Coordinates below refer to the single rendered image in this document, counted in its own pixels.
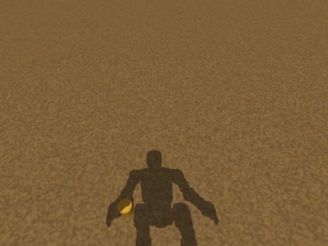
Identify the cup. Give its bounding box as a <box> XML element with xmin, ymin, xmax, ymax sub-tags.
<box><xmin>117</xmin><ymin>199</ymin><xmax>133</xmax><ymax>218</ymax></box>

